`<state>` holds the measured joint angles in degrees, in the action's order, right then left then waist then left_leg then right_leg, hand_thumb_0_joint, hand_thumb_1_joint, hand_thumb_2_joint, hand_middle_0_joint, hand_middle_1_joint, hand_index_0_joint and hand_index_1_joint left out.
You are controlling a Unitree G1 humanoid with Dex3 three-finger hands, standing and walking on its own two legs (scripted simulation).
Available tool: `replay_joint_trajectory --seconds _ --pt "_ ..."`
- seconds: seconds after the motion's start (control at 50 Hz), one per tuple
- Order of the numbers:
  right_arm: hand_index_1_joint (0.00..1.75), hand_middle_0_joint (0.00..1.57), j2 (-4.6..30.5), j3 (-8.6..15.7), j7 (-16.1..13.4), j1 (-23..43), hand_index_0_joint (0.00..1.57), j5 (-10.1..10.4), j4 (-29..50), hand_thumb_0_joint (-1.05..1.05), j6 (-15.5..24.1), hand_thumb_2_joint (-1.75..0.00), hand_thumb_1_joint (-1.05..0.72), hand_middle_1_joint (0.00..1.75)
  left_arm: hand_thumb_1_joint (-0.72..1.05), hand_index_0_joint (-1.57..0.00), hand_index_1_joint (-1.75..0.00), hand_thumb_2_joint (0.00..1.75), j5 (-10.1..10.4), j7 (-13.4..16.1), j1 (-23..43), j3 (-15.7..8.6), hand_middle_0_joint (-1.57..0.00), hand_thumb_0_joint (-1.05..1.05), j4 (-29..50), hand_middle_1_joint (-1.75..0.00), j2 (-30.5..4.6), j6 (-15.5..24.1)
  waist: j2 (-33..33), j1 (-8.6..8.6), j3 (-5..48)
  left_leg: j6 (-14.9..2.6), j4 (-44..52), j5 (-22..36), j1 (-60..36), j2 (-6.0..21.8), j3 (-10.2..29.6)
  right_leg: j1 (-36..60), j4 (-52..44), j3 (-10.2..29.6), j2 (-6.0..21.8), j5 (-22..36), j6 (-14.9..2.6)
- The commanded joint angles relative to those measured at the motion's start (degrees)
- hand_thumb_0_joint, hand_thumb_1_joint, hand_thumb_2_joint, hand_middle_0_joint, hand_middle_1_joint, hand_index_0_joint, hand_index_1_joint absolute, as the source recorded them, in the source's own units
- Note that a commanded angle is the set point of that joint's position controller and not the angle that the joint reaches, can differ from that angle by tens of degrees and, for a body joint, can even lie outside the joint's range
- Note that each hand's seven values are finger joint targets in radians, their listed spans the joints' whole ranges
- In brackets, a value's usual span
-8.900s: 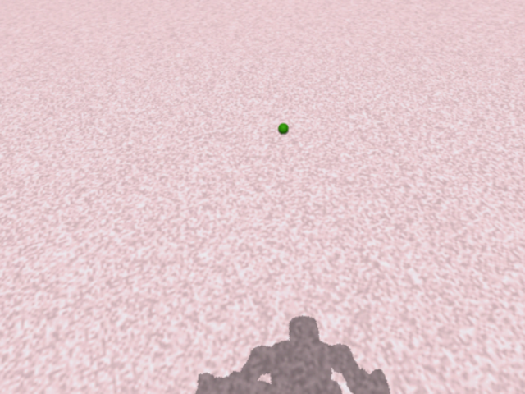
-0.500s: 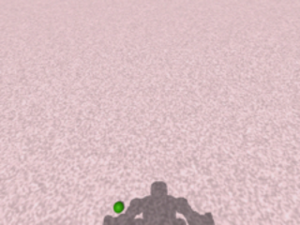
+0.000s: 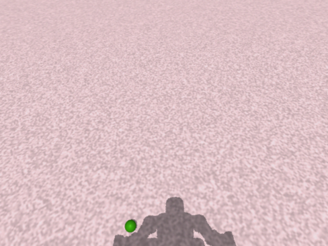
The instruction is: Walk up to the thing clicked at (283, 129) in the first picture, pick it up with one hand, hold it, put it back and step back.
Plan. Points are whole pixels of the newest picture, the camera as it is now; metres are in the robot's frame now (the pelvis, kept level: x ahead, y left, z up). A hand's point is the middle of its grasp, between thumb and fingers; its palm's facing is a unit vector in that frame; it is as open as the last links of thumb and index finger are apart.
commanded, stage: rise first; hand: left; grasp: from above
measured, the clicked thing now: (130, 226) +0.39 +0.22 -0.75
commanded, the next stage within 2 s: none
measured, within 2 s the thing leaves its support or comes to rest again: neither
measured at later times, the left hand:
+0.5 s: hand out of the picture +0.14 +0.26 -0.20, palm faces -0.10 -0.91 -0.40, open 12.7 cm
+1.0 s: hand out of the picture +0.12 +0.26 -0.27, palm faces -0.24 -0.83 -0.51, open 14.0 cm
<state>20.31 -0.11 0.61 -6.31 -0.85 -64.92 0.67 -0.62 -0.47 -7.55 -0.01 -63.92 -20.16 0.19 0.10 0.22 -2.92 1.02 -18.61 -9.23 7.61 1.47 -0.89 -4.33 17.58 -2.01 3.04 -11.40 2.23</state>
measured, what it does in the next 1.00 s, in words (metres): lowers itself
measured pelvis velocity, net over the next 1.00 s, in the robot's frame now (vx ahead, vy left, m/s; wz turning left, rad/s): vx -0.02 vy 0.00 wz -0.02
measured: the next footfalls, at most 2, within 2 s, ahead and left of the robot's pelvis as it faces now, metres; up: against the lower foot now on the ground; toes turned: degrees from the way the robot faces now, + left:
none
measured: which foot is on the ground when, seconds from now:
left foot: down 0.00-1.00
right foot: down 0.00-1.00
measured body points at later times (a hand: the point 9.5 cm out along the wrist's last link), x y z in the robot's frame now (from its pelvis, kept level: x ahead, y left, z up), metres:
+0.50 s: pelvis -0.01 +0.00 -0.05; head +0.07 +0.01 +0.40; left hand +0.14 +0.30 -0.17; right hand +0.10 -0.26 -0.16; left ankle +0.01 +0.13 -0.75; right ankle -0.02 -0.14 -0.75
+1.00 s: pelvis -0.02 +0.00 -0.13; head +0.11 +0.02 +0.30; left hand +0.13 +0.30 -0.24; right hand +0.17 -0.25 -0.23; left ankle +0.01 +0.13 -0.75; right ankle -0.02 -0.14 -0.75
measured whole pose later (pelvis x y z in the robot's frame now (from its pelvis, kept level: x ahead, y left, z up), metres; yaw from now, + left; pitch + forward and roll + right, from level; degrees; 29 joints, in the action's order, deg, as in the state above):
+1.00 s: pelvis -0.02 +0.00 -0.13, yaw -1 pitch +23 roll -3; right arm 13.5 2.2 0.7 -8.4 -0.2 -31.6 7.7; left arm -18.3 0.4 -15.6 -8.0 -23.2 -18.7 -9.7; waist 0.6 1.0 8.1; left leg 1.1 -75.6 -32.5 65.9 3.2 2.2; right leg -61.3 73.6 -1.8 2.1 -34.9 2.0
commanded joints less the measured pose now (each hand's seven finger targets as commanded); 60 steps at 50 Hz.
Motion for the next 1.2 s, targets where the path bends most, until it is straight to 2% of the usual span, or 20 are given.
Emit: replay_joint_trajectory --seconds 0.0,0.02,0.04,0.06,0.08,0.1,0.14,0.2,0.4,0.5,0.52,0.62,0.66,0.7,0.72,0.9,0.96,1.04,1.14,1.18 --pt "0.3 0.2 12.21 2.42 -0.77 1.51 0.2 0.37 3.03 0.0 0.96 -0.9 -0.9 0.3 0.9 -0.2 -0.3 0.9 -0.03 1.01 1.47 -2.26 -0.2 0.0 3.08 -0.3 -12.42 1.46 -0.04 -0.13 4.29 -1.86 2.4 8.9 -1.79 6.5 4.68 -0.35 -2.88 3.97 5.63 7.4 -2.73" --pt "0.3 0.2 11.96 2.49 -0.79 1.84 0.2 0.34 3.2 0.0 0.96 -0.9 -0.89 0.3 0.83 -0.2 -0.38 0.96 -0.02 1.05 1.82 -2.37 -0.21 0.0 3.19 -0.38 -12.77 1.49 -0.99 -0.09 4.77 -1.79 2.23 10.23 -2.31 6.65 4.74 -0.2 -2.45 3.83 5.64 8.14 -2.83" --pt "0.3 0.2 2.54 0.35 -2.05 0.78 0.2 4.14 19.72 0.0 3.7 -0.91 -0.93 0.3 0.75 -0.19 -0.46 0.91 2.65 1.86 21.93 -2.85 -0.21 0.0 23.29 -0.46 -3.38 7.06 2.43 6.4 0.2 -1.35 -1.4 0.01 3.95 -1.62 -2.58 -14.24 1.15 0.48 -2.35 4.56 -2.5" --pt "0.3 0.2 4.24 0.54 -2.63 -2.34 0.2 4.32 16.49 0.0 3.5 -0.9 -0.91 0.3 0.67 -0.19 -0.54 0.91 2.74 2.15 27.02 -3.3 -0.22 0.0 18.67 -0.52 -4.96 6.16 0.99 4.95 1.92 -1.43 -1.74 -1.68 3.15 -1.86 -2.32 -11.4 1.43 -0.16 -2.18 2.61 -2.6" --pt "0.3 0.2 6.22 1.94 -3.31 -4.77 0.2 4.45 16.57 0.0 2.98 -0.91 -0.92 0.3 0.59 -0.19 -0.62 0.92 1.37 2.21 17.49 -6.73 -0.21 0.0 9.48 -0.6 -10.1 4.24 -2.61 3.47 0.93 -1.57 -2.24 -1.84 4.62 -1.46 -2.18 -11.34 1.57 -0.96 -2.78 1.05 -2.7" --pt "0.3 0.2 6.47 2.71 -3.34 -5.45 0.2 4.01 17.47 0.0 2.61 -0.9 -0.91 0.3 0.51 -0.18 -0.69 0.92 0.02 1.51 15.22 -7.92 -0.19 0.0 5.31 -0.67 -11.7 3.07 -3.47 2.97 3.33 -1.73 -4.8 -1.4 6.26 -1.82 -2.06 -12.28 3.06 -0.91 -2.77 0.83 -2.76" --pt "0.3 0.2 5.91 3.96 -3.47 -5.93 0.2 2.85 20.41 0.0 3.04 -0.91 -0.91 0.3 0.35 -0.18 -0.81 0.91 -2.81 0.24 18.27 -10.51 -0.18 0.0 4.79 -0.82 -14.79 2.97 -3.7 1.21 8.61 -1.75 -8.74 1.11 8.21 -1.65 -1.58 -13.0 7.51 -0.57 -2.61 3.26 -2.88" --pt "0.3 0.2 5.02 5.25 -2.52 -8.18 0.2 1.8 24.17 0.0 3.18 -0.9 -0.89 0.3 0.11 -0.16 -0.94 0.91 -6.51 -0.96 7.56 -11.81 -0.13 0.0 4.01 -0.97 -11.75 1.3 2.15 -1.87 15.74 -0.83 -13.26 4.3 10.89 -2.63 -1.78 -13.24 13.14 -0.21 -2.6 5.03 -3.49" --pt "0.3 0.2 3.13 5.77 -1.03 -6.85 0.2 2.07 32.92 0.0 4.17 -0.9 -0.89 0.3 -0.55 -0.08 -1.08 1.01 -10.35 1.22 7.76 -12.15 -0.09 0.0 19.57 -1.06 -9.61 -4.67 1.69 0.27 15.5 -0.68 -22.92 -2.23 21.68 -1.18 -0.21 -26.91 23.44 -1.11 -3.66 -3.1 -3.27" --pt "0.3 0.2 2.38 6.1 -1.38 -6.95 0.2 1.74 36.13 0.0 5.96 -0.9 -0.89 0.3 -0.57 -0.08 -1.07 1.01 -11.86 1.59 4.63 -11.84 -0.09 0.0 29.34 -1.06 -8.06 -3.86 3.23 0.83 20.44 -0.71 -30.04 -1.82 25.83 -0.43 0.66 -33.9 31.26 -0.78 -3.36 -2.95 -3.18" --pt "0.3 0.2 2.48 6.27 -1.54 -8.16 0.2 1.64 34.98 0.0 5.91 -0.9 -0.89 0.3 -0.57 -0.07 -1.08 1.02 -12.49 1.78 0.68 -13.64 -0.09 0.0 27.46 -1.06 -9.49 -4.47 2.75 0.31 21.71 -0.86 -31.27 -1.26 26.31 -0.21 0.67 -33.91 32.22 -0.57 -3.25 -2.51 -3.09" --pt "0.3 0.2 1.97 6.14 -1.69 -7.48 0.2 1.32 36.66 0.0 6.87 -0.89 -0.87 0.3 -0.55 -0.06 -1.07 1.02 -13.88 1.72 -4.65 -11.38 -0.08 0.0 33.59 -1.05 -6.89 -6.51 2.96 1.45 23.47 -0.84 -34.89 -1.02 29.16 0.56 1.78 -38.58 36.35 -0.82 -3.51 -3.16 -3.0" --pt "0.3 0.2 2.3 6.54 -1.62 -7.7 0.2 1.18 36.71 0.0 7.34 -0.9 -0.88 0.3 -0.56 -0.05 -1.07 1.04 -14.48 2.03 -2.58 -12.86 -0.08 0.0 40.88 -1.05 -9.67 -6.74 4.77 0.74 25.58 -0.94 -37.05 1.93 29.61 0.5 1.8 -38.94 38.12 -0.71 -3.35 -1.05 -3.03" --pt "0.3 0.2 2.04 6.16 -1.62 -7.09 0.2 1.29 36.9 0.0 7.65 -0.9 -0.89 0.3 -0.55 -0.08 -1.07 1.01 -15.2 2.22 -7.43 -12.81 -0.09 0.0 36.11 -1.06 -8.3 -7.88 2.42 1.31 24.08 -1.3 -39.14 1.5 32.42 0.32 1.61 -40.38 39.29 -0.7 -3.46 -0.99 -2.9" --pt "0.3 0.2 1.72 6.07 -1.6 -5.52 0.2 1.32 38.96 0.0 8.11 -0.9 -0.89 0.3 -0.56 -0.07 -1.07 1.02 -15.24 2.12 -4.9 -11.58 -0.08 0.0 42.92 -1.05 -7.94 -7.5 3.09 1.16 25.75 -1.39 -40.35 1.86 32.74 0.29 1.54 -41.35 40.11 -0.59 -3.46 -0.33 -2.9" --pt "0.3 0.2 1.45 6.17 -0.64 -4.29 0.2 1.15 39.38 0.0 9.1 -0.9 -0.89 0.3 -0.55 -0.08 -1.07 0.99 -18.06 2.07 -12.93 -12.48 -0.08 0.0 45.18 -1.06 -8.18 -8.64 3.96 0.23 27.37 -1.29 -46.75 -3.85 41.06 -0.13 2.04 -49.05 47.23 -0.85 -3.48 -5.55 -3.22" --pt "0.3 0.2 1.74 5.98 -0.3 -2.44 0.2 1.23 40.83 0.0 9.66 -0.9 -0.91 0.3 -0.56 -0.07 -1.07 1.0 -18.96 2.19 -7.25 -12.0 -0.08 0.0 50.71 -1.07 -9.81 -7.84 4.13 1.47 30.05 -1.68 -51.31 -1.19 43.15 -0.04 2.16 -52.26 50.32 -0.63 -3.57 -3.14 -3.04" --pt "0.3 0.2 2.08 6.22 0.21 -1.34 0.2 1.04 39.46 0.0 10.37 -0.89 -0.88 0.3 -0.57 -0.07 -1.05 1.0 -22.77 2.73 -1.9 -12.7 -0.08 0.0 44.8 -1.04 -11.83 -4.45 2.83 1.61 27.85 -2.02 -56.88 -8.96 52.8 -0.49 2.12 -59.79 55.59 -0.05 -3.35 -8.84 -3.01" --pt "0.3 0.2 3.69 7.16 0.98 -0.33 0.2 0.88 37.68 0.0 11.63 -0.89 -0.87 0.3 -0.56 -0.06 -1.05 1.0 -29.41 4.05 5.24 -9.72 -0.07 0.0 40.61 -1.05 -12.16 1.75 4.49 2.11 32.4 -1.54 -63.0 -12.45 58.17 -0.16 2.98 -69.9 63.78 0.06 -3.46 -12.11 -3.36" --pt "0.3 0.2 4.6 7.28 1.11 0.13 0.2 0.9 36.53 0.0 11.75 -0.9 -0.89 0.3 -0.58 -0.06 -1.05 1.01 -32.77 5.68 9.29 -12.5 -0.07 0.0 37.45 -1.04 -16.15 4.34 6.37 0.81 34.1 -1.0 -65.07 -14.62 60.72 0.07 4.05 -75.01 67.89 -0.2 -3.51 -14.31 -3.62"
